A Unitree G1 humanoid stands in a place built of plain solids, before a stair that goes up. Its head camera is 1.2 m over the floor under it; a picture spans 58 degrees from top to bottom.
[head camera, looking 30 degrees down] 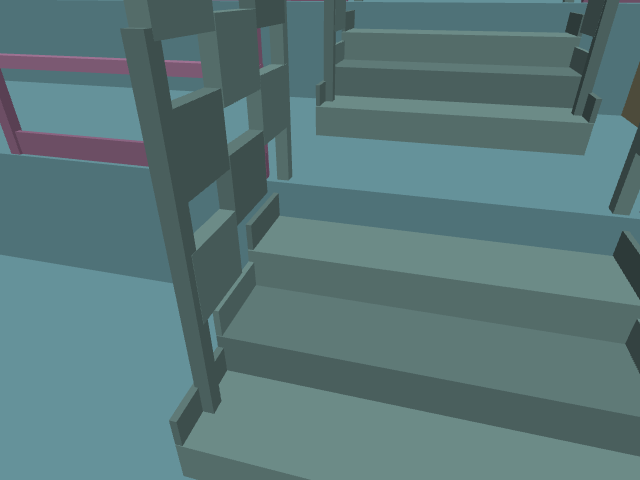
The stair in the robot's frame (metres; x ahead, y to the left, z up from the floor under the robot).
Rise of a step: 0.14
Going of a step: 0.28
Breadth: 1.22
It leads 15 degrees to the right of straight ahead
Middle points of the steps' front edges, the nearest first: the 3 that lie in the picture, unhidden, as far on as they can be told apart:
0.84 -0.27 0.29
1.11 -0.34 0.43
1.38 -0.41 0.57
